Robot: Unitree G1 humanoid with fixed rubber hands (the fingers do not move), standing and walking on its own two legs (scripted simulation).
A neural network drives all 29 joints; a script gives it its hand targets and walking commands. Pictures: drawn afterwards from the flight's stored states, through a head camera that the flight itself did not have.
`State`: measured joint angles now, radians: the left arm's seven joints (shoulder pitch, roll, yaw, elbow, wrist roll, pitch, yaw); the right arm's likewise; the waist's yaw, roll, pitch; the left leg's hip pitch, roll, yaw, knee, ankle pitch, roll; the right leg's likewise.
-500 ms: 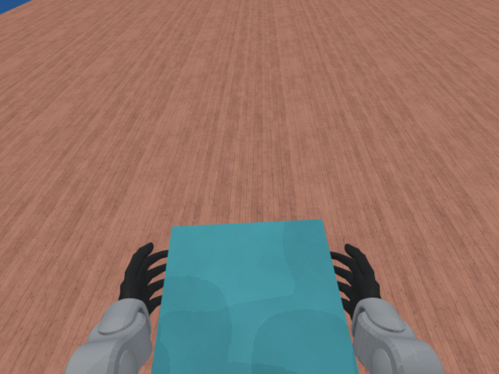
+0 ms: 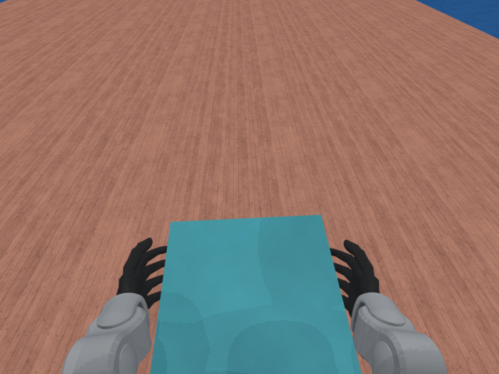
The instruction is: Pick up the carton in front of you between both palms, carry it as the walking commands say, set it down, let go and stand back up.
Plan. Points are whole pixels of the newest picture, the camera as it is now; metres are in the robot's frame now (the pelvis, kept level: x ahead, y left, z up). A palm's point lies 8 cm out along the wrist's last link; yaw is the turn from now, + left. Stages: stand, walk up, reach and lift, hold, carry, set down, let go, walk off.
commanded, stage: carry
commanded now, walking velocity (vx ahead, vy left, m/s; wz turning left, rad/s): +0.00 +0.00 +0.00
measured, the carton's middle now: (250, 321) +0.23 +0.00 +0.02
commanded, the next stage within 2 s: hold in 1.22 s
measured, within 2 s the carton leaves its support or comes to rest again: neither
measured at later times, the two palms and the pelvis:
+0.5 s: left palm (158, 275) +0.28 +0.14 +0.06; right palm (352, 274) +0.28 -0.16 +0.06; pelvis +0.04 -0.02 -0.01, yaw +1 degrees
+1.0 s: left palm (162, 277) +0.30 +0.14 +0.03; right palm (342, 275) +0.30 -0.16 +0.03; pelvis +0.01 -0.02 +0.00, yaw +1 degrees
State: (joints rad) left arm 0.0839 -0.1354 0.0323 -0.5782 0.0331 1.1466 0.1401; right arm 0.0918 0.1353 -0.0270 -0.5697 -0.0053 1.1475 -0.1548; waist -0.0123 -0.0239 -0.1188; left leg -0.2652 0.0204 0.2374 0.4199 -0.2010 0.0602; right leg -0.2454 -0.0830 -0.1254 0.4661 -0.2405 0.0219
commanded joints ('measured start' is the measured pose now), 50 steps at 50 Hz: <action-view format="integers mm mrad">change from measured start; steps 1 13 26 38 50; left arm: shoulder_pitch -275 -319 -408 -562 -705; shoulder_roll -580 -644 -571 -639 -851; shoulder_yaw -510 -540 -480 -380 -421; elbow -18 8 222 534 703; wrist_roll -158 -175 -101 -29 -31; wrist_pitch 23 -3 -136 -342 -514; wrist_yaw -12 -44 -141 -231 -330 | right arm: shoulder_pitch -305 -348 -439 -585 -743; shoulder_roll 573 637 551 624 839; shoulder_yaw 522 548 485 381 431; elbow -48 -29 198 505 667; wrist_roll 149 148 84 3 14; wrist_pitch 18 -7 -139 -349 -524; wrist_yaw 36 53 159 246 344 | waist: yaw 6 8 10 9 9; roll -12 8 20 23 28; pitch -64 -185 -142 -140 -197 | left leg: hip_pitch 78 127 110 103 116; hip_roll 156 149 152 151 154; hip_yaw -129 -125 -133 -145 -156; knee -28 98 52 13 14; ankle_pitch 300 451 297 194 198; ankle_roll -46 -48 -43 -38 -33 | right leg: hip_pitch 4 77 69 49 64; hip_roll -107 -92 -83 -77 -76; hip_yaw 71 58 64 71 72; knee -55 28 -18 -57 -45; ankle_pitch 281 517 343 209 189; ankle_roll -3 -20 -35 -43 -45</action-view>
